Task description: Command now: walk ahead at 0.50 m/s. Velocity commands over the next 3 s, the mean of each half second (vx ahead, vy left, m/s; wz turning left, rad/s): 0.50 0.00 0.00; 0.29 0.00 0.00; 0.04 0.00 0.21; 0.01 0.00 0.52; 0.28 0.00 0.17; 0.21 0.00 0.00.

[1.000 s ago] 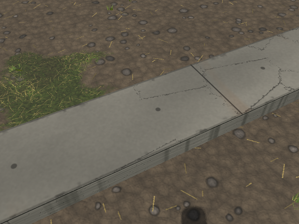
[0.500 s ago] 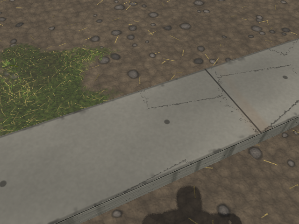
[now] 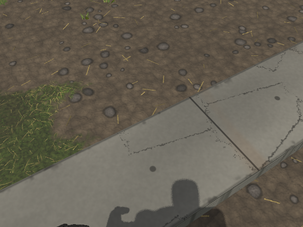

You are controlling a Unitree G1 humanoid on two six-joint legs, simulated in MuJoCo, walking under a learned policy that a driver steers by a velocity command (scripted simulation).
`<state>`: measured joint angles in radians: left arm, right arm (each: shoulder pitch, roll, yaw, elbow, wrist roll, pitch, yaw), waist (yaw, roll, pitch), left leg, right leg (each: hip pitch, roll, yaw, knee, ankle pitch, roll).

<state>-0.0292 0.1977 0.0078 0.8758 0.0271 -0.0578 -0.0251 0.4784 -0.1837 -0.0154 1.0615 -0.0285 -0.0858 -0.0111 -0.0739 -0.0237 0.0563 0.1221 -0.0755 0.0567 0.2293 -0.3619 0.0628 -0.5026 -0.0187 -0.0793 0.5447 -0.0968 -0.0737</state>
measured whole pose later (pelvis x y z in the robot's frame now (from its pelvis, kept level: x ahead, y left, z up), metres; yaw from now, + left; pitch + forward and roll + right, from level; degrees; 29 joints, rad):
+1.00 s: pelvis +0.51 +0.04 +0.12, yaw +1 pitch +2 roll +0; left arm 0.08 0.20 0.02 0.84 0.00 -0.03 0.01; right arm 0.28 -0.17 0.01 0.98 0.00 -0.07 -0.04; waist -0.03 -0.04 0.00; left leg -0.13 -0.09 0.14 0.29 -0.21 0.12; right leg -0.59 -0.03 0.03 0.69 -0.05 0.00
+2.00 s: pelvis +0.55 +0.05 +0.12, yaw +26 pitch +2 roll +0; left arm 0.11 0.25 0.06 0.81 0.01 -0.02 0.04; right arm 0.16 -0.33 -0.10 0.73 0.02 0.03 -0.04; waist 0.01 0.05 0.03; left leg -0.52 -0.10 -0.11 1.07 -0.48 -0.03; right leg -0.24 0.01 0.00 0.42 -0.22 -0.02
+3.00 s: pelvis +0.79 +0.18 +0.11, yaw +28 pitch +1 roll -1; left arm 0.15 0.25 0.03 0.82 0.02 -0.04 -0.03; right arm 0.21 -0.28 -0.04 0.73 0.00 0.01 -0.05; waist 0.03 0.03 0.05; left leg -0.46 0.08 -0.05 0.81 -0.38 -0.05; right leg -0.35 0.05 -0.06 0.42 -0.09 -0.07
